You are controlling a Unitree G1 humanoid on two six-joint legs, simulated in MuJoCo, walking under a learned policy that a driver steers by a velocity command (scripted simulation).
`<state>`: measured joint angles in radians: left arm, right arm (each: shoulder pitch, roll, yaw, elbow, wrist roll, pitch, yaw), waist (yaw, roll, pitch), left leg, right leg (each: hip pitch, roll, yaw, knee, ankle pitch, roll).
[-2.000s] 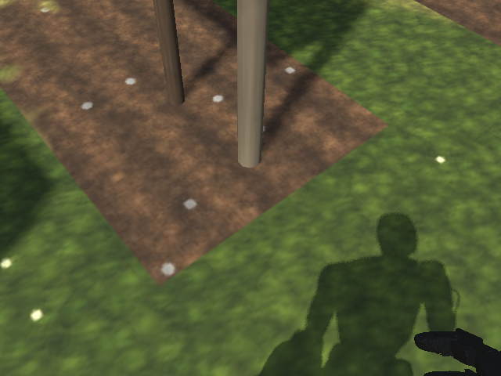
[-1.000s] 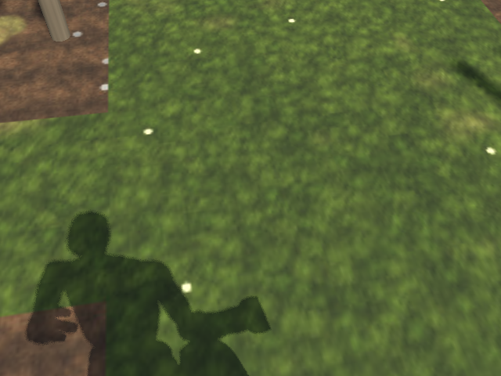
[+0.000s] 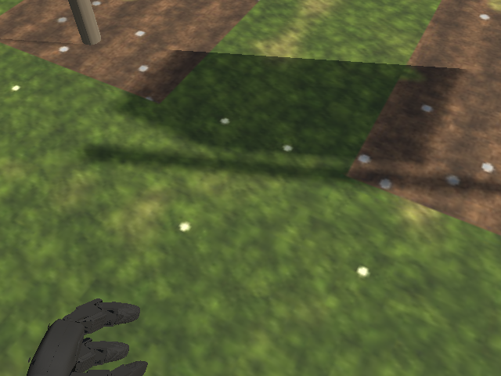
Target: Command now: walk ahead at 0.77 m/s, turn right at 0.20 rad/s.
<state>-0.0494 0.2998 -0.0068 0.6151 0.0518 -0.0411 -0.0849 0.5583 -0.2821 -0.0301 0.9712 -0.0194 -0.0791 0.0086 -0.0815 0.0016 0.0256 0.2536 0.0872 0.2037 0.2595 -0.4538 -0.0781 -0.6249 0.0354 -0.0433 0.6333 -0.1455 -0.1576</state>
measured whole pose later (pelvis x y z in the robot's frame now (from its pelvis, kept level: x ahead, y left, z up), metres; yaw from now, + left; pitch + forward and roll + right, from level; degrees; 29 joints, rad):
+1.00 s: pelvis +0.34 -0.07 +0.04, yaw -43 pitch +1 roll +2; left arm 0.34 0.30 0.06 0.73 0.02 0.04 -0.02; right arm 0.17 -0.33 -0.06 0.68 -0.05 0.03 0.03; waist 0.03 0.05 -0.01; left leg -0.57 0.07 0.02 0.98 -0.27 -0.08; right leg -0.20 0.05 0.07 0.47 -0.29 -0.07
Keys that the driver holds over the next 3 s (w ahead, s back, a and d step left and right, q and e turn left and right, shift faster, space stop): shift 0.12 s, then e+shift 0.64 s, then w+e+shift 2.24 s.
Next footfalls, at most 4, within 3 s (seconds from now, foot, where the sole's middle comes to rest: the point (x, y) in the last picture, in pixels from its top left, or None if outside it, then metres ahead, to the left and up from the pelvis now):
0.44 left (239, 367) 0.47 0.03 -0.74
0.86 right None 0.30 -0.14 -0.74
1.28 left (319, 294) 0.65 -0.20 -0.74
1.68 right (473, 308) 0.57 -0.60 -0.74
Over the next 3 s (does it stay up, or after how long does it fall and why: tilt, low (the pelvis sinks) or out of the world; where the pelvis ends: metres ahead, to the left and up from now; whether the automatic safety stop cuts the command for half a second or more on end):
stays up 0.25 -1.26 0.00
